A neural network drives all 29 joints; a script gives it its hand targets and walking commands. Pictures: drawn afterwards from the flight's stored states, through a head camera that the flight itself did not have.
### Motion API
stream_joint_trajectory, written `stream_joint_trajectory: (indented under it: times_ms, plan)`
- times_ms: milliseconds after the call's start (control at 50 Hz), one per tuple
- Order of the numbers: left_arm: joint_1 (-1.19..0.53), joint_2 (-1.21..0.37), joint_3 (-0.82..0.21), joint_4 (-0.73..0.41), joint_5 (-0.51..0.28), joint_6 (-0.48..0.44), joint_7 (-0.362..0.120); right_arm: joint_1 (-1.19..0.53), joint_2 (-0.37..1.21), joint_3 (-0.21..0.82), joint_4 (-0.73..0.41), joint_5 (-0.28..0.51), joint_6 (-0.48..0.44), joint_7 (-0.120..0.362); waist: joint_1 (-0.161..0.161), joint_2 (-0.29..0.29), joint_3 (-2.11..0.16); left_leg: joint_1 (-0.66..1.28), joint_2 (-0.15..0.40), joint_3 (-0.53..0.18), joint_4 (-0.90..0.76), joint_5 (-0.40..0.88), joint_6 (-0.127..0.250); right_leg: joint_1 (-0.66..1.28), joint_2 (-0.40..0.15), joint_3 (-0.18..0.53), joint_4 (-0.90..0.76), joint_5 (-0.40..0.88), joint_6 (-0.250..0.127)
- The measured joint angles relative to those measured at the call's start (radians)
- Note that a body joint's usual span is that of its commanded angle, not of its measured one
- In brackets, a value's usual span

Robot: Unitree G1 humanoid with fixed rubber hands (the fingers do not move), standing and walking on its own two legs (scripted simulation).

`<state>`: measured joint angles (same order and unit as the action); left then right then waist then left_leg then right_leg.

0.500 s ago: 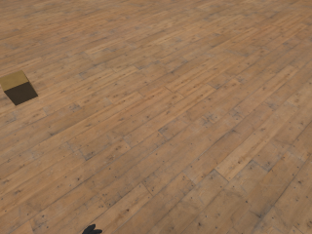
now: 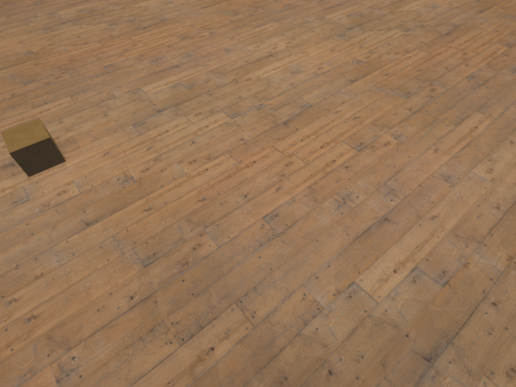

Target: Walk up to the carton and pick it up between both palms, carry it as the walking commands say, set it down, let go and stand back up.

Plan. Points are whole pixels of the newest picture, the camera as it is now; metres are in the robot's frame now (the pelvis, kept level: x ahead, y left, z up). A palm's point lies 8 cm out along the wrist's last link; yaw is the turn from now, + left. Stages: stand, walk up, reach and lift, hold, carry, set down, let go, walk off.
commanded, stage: stand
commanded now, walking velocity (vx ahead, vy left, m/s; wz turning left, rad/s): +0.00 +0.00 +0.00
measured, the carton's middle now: (34, 147) +1.37 +1.34 -0.68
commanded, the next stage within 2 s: walk up in 0.50 s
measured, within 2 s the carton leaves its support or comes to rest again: neither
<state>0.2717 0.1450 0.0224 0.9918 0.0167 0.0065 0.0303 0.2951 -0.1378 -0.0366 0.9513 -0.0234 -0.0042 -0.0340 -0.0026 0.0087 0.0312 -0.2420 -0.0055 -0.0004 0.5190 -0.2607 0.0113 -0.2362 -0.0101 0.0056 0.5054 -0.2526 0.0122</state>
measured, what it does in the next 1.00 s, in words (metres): lifts its left foot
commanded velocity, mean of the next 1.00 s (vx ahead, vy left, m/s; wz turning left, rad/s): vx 0.00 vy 0.00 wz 0.00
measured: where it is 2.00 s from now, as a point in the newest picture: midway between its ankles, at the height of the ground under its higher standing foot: (167, 322)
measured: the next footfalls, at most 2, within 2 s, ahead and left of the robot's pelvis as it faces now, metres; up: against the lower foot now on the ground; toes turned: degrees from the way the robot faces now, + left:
left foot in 1.08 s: +0.13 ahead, +0.33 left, +0.00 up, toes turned +24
right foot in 1.50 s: +0.45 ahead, +0.21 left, +0.00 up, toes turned +23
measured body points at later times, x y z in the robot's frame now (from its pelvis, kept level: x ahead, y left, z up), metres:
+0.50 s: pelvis -0.01 +0.00 +0.00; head +0.00 +0.00 +0.45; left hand -0.02 +0.20 -0.16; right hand -0.02 -0.20 -0.16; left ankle +0.01 +0.11 -0.74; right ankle +0.01 -0.13 -0.74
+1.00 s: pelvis +0.03 +0.09 +0.00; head +0.02 +0.10 +0.45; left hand +0.00 +0.35 -0.14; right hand +0.16 -0.18 -0.11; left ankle +0.09 +0.30 -0.68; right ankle +0.01 -0.12 -0.73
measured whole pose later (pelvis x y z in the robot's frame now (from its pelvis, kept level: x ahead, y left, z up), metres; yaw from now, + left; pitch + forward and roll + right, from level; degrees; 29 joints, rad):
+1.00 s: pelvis +0.03 +0.09 +0.00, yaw +15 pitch -2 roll +0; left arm 0.32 0.23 0.08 0.97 0.09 -0.08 0.05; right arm 0.26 -0.31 -0.11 0.90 -0.04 0.03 0.10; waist -0.02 -0.03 0.00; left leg -0.59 0.17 0.02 0.89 -0.27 -0.05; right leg -0.02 -0.22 -0.21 0.37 -0.36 -0.01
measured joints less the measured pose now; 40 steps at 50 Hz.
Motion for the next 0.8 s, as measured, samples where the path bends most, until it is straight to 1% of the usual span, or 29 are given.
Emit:
stream_joint_trajectory:
  times_ms: [320,520,680,700,720,740,780,800]
  plan:
    - [0.020,-0.029,-0.015,0.110,-0.003,-0.002,0.005,0.014,0.028,0.012,0.118,0.005,0.002,-0.002,-0.004,0.001,0.002,0.024,0.001,0.003,-0.035,0.022,-0.002,0.021,0.001,0.003,-0.030,0.020,0.000]
    - [0.030,-0.042,-0.019,0.143,-0.005,-0.005,0.009,0.018,0.039,0.019,0.168,0.007,0.002,-0.003,-0.005,0.003,-0.003,0.022,0.002,0.002,-0.039,0.028,-0.002,0.020,0.002,0.002,-0.036,0.028,0.000]
    - [0.036,-0.048,-0.021,0.157,-0.005,-0.006,0.013,0.016,0.041,0.019,0.186,0.007,0.002,-0.004,-0.008,0.004,-0.007,0.020,0.001,0.002,-0.042,0.032,-0.001,0.018,0.001,0.003,-0.040,0.032,0.001]
    - [0.039,-0.049,-0.011,0.141,0.005,-0.004,0.012,0.027,0.038,0.013,0.169,0.007,0.009,0.003,-0.015,0.008,-0.013,-0.004,-0.003,-0.012,-0.003,-0.038,0.004,0.011,-0.001,-0.010,-0.028,0.003,-0.007]
    - [0.038,-0.047,0.002,0.116,0.016,-0.008,0.014,0.044,0.031,0.005,0.146,0.007,0.018,0.014,-0.018,0.014,-0.022,-0.052,-0.009,-0.028,0.077,-0.136,0.003,0.005,-0.007,-0.034,-0.020,-0.029,-0.018]
    - [0.033,-0.042,0.015,0.090,0.029,-0.018,0.021,0.055,0.022,-0.002,0.126,-0.002,0.027,0.025,-0.011,0.013,-0.024,-0.114,-0.010,-0.019,0.196,-0.182,-0.008,0.002,-0.019,-0.055,-0.016,-0.046,-0.027]
    - [0.020,-0.029,0.033,0.053,0.041,-0.043,0.039,0.055,-0.009,-0.019,0.091,-0.031,0.037,0.049,0.008,0.009,-0.017,-0.233,0.013,0.014,0.415,-0.150,-0.038,0.014,-0.045,-0.087,-0.030,-0.051,-0.033]
    - [0.018,-0.022,0.038,0.044,0.045,-0.055,0.045,0.049,-0.029,-0.030,0.072,-0.042,0.039,0.061,0.011,0.009,-0.015,-0.287,0.030,0.019,0.498,-0.118,-0.053,0.025,-0.058,-0.100,-0.046,-0.047,-0.028]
